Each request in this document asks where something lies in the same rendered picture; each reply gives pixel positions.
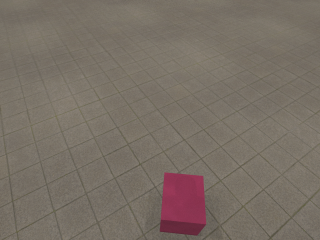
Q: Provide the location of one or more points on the carton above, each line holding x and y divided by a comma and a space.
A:
183, 204

